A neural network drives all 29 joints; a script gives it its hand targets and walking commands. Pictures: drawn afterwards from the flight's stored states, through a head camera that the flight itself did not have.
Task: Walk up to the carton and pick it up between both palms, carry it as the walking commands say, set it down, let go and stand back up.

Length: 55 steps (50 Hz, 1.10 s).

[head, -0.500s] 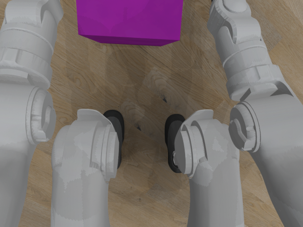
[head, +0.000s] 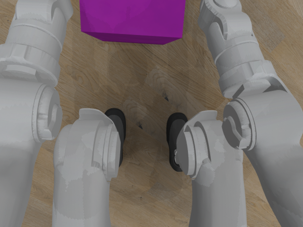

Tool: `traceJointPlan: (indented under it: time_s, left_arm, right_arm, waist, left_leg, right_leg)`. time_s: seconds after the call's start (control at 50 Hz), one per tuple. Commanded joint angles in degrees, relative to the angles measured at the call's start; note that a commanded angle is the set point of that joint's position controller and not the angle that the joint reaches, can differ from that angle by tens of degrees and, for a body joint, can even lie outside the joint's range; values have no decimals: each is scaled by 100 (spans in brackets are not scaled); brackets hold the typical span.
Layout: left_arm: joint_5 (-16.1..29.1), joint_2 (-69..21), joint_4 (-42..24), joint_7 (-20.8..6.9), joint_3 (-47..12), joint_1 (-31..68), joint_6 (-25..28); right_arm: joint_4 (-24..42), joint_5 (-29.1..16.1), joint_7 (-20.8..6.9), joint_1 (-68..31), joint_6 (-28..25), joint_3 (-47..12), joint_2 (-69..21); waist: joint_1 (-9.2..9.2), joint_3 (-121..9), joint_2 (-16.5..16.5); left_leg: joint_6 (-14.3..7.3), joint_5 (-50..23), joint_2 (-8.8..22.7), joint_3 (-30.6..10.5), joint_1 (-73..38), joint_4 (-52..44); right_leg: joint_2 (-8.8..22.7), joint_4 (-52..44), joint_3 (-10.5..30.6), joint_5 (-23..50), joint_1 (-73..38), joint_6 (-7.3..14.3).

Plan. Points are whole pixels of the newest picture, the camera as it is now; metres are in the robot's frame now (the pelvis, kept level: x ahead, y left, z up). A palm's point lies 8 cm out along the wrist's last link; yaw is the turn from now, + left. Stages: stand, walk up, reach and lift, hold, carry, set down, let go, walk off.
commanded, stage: reach and lift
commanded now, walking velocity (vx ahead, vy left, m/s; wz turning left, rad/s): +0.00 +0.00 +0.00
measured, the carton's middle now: out of the picture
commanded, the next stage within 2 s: none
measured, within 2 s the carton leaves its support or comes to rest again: leaves its support in 0.90 s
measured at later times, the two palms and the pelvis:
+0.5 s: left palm out of the picture +0.55 +0.19 -0.18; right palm out of the picture +0.56 -0.09 -0.17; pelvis +0.02 +0.00 -0.02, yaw +0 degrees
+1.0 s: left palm out of the picture +0.54 +0.17 -0.16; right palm out of the picture +0.55 -0.08 -0.15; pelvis +0.00 +0.00 +0.00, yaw +1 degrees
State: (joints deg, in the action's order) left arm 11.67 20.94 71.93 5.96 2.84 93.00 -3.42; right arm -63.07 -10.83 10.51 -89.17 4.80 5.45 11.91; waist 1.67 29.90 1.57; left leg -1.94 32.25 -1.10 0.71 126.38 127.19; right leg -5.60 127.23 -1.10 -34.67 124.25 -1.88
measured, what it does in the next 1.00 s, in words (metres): stands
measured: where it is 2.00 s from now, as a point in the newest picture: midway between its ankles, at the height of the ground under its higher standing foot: (146, 149)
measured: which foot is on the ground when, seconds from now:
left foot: down 0.00-1.00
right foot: down 0.00-1.00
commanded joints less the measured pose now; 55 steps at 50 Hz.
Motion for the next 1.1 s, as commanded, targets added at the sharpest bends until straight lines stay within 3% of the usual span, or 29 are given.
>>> traceJointPlan:
  time_s: [0.0,0.02,0.04,0.08,0.16,0.18,0.22,0.26,0.3,0.32,0.36,0.38,0.4,0.46,0.48,0.62,0.68,0.7,0.72,0.76,0.82,0.86,0.88,0.9,0.98,1.0,1.02,1.06,1.08]
  left_arm:
    - [-153,-176,-810,-186,-9,1932,146]
    - [-129,-542,-851,-263,-105,1963,136]
    - [-194,-719,-837,-329,-115,2095,113]
    - [-159,-1582,-882,-523,-337,2211,56]
    - [-254,-4131,-1019,-1210,-634,2701,-126]
    - [-295,-4726,-1080,-1389,-604,2635,-204]
    - [-443,-5186,-1191,-1637,-442,2507,-328]
    - [-423,-5483,-1474,-1784,-512,2566,-406]
    - [-427,-5590,-1554,-1845,-569,2517,-429]
    - [-401,-5697,-1531,-1846,-628,2378,-442]
    - [-454,-5824,-1556,-1843,-584,2241,-461]
    - [-402,-5826,-1593,-1842,-595,2175,-464]
    - [-471,-5817,-1587,-1852,-607,2111,-487]
    - [-489,-5830,-1590,-1830,-618,2099,-534]
    - [-465,-5931,-1566,-1831,-684,2048,-567]
    - [-419,-6281,-1641,-1822,-838,2011,-600]
    - [-289,-6303,-1843,-1790,-966,2285,-595]
    - [-228,-6338,-2155,-1781,-1072,2410,-564]
    - [-147,-6439,-2194,-1756,-1170,2386,-584]
    - [-188,-6474,-2109,-1703,-1073,2396,-628]
    - [9,-6396,-2703,-1617,-1295,3024,-674]
    - [171,-6220,-3332,-1526,-1555,3549,-712]
    - [104,-6120,-3036,-1505,-1388,3571,-738]
    - [143,-6101,-3419,-1499,-1496,3827,-734]
    - [-92,-6197,-3173,-1514,-1179,3833,-868]
    - [-176,-6245,-3088,-1521,-1071,3780,-908]
    - [-321,-6290,-2865,-1536,-892,3622,-957]
    - [-459,-6424,-2750,-1570,-780,3461,-1054]
    - [-561,-6400,-2512,-1593,-629,3481,-1121]
  right_arm:
    - [801,219,-122,-1830,-163,-3,-285]
    - [1018,284,-163,-1961,-178,-57,-624]
    - [896,303,-228,-2085,-142,-65,-879]
    - [1107,337,-404,-2342,-137,-236,-1672]
    - [958,379,-1117,-2832,60,-684,-4138]
    - [1123,435,-1299,-2908,119,-748,-4544]
    - [1191,492,-1544,-2875,238,-752,-5066]
    - [1340,524,-1643,-2822,309,-723,-5291]
    - [1393,494,-1709,-2721,329,-692,-5467]
    - [1277,512,-1729,-2561,322,-670,-5517]
    - [1301,475,-1746,-2538,318,-654,-5659]
    - [1338,498,-1738,-2533,314,-658,-5668]
    - [1206,520,-1740,-2406,353,-626,-5731]
    - [1209,525,-1738,-2385,363,-570,-5704]
    - [1376,473,-1744,-2466,352,-631,-5685]
    - [1307,426,-1688,-2436,333,-803,-5983]
    - [1482,361,-1609,-2692,326,-911,-6026]
    - [1652,294,-1583,-2751,315,-1041,-6086]
    - [1811,240,-1562,-2898,297,-1120,-6023]
    - [1911,177,-1520,-3077,310,-1134,-6039]
    - [2328,24,-1471,-3403,430,-1301,-6141]
    - [2610,-154,-1423,-3660,573,-1501,-6253]
    - [2237,-56,-1400,-3581,651,-1326,-6221]
    - [2528,-89,-1379,-3663,691,-1371,-6337]
    - [2435,59,-1387,-3923,828,-1193,-6322]
    - [2250,217,-1415,-3896,869,-1022,-6239]
    - [2170,283,-1443,-3862,906,-965,-6279]
    - [2318,334,-1473,-3959,978,-981,-6353]
    - [2170,458,-1476,-3946,1012,-840,-6267]
  waist:
    - [103,-7980,-108]
    - [12,-8040,-71]
    - [74,-7973,-105]
    - [-14,-7879,-101]
    - [157,-7381,-14]
    - [37,-7217,-41]
    - [228,-6912,-6]
    - [115,-6972,-25]
    - [228,-6829,-55]
    - [117,-6871,-106]
    - [255,-6704,-97]
    - [117,-6752,-6]
    - [220,-6629,-109]
    - [183,-6474,-104]
    - [219,-6480,-288]
    - [183,-6700,-197]
    - [119,-7076,-198]
    - [178,-7424,-100]
    - [107,-7744,-226]
    - [222,-8008,-242]
    - [135,-9223,-242]
    - [190,-10496,-250]
    - [129,-10201,-218]
    - [150,-10453,-324]
    - [217,-10200,-332]
    - [138,-10039,-320]
    - [256,-9851,-312]
    - [314,-10052,-256]
    - [172,-9757,-235]
  left_leg:
    - [245,-2022,-245,-238,-3588,-881]
    - [241,-2039,-266,-225,-3548,-851]
    - [236,-2019,-281,-232,-3611,-880]
    - [219,-2087,-344,-258,-3552,-873]
    - [244,-1961,-478,-131,-3386,-803]
    - [191,-1924,-531,-88,-3256,-732]
    - [96,-1839,-555,-30,-2966,-696]
    - [72,-1988,-554,8,-2898,-582]
    - [52,-2052,-569,-23,-2742,-589]
    - [38,-2148,-572,-44,-2796,-586]
    - [25,-2225,-574,-90,-2715,-571]
    - [10,-2297,-589,-90,-2775,-569]
    - [-3,-2382,-584,-117,-2729,-515]
    - [14,-2238,-567,-146,-2731,-591]
    - [-7,-2346,-568,-209,-2929,-535]
    - [9,-2412,-602,-167,-2941,-528]
    - [-9,-2575,-599,-183,-3093,-505]
    - [15,-2746,-629,-169,-3296,-490]
    - [20,-2960,-617,-202,-3577,-474]
    - [50,-2856,-633,-112,-3642,-523]
    - [47,-2773,-647,-62,-4293,-596]
    - [58,-2860,-661,11,-4891,-669]
    - [78,-2729,-631,116,-4664,-657]
    - [81,-2768,-686,156,-4797,-672]
    - [77,-2290,-649,178,-4636,-881]
    - [95,-2090,-637,148,-4566,-944]
    - [86,-1885,-646,200,-4414,-993]
    - [92,-1792,-653,269,-4449,-1098]
    - [92,-1505,-610,225,-4184,-1126]
  right_leg:
    - [-51,-884,5,2039,-3006,-31]
    - [-90,-905,-8,2094,-3099,-37]
    - [-84,-877,-38,2036,-3069,-39]
    - [-168,-807,-86,2085,-3015,-57]
    - [-265,-673,-80,1905,-2977,-27]
    - [-328,-675,-87,1882,-2897,-2]
    - [-362,-644,-85,1828,-2628,28]
    - [-391,-616,-79,1957,-2635,69]
    - [-394,-547,-101,2007,-2502,120]
    - [-405,-523,-125,2073,-2409,113]
    - [-418,-489,-94,2091,-2223,160]
    - [-438,-497,-148,2135,-2239,146]
    - [-426,-481,-81,2154,-2086,148]
    - [-445,-473,-142,2021,-1964,182]
    - [-448,-449,-131,1973,-1761,181]
    - [-485,-452,-141,2041,-1857,212]
    - [-492,-435,-130,2198,-2077,178]
    - [-517,-463,-138,2349,-2267,178]
    - [-516,-418,-182,2444,-2246,149]
    - [-525,-496,-204,2369,-2401,183]
    - [-533,-571,-261,2434,-3045,165]
    - [-564,-556,-278,2614,-3776,140]
    - [-546,-596,-274,2551,-3716,129]
    - [-581,-642,-272,2613,-3846,110]
    - [-505,-906,-199,2127,-3659,133]
    - [-487,-931,-210,1902,-3482,146]
    - [-486,-1025,-219,1708,-3402,144]
    - [-469,-1135,-266,1633,-3561,97]
    - [-444,-1199,-248,1417,-3423,110]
